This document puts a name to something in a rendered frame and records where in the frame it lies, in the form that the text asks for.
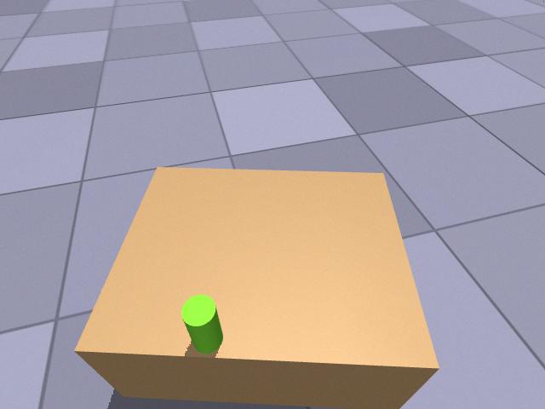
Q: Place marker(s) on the can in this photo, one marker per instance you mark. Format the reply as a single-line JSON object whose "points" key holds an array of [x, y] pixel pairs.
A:
{"points": [[202, 322]]}

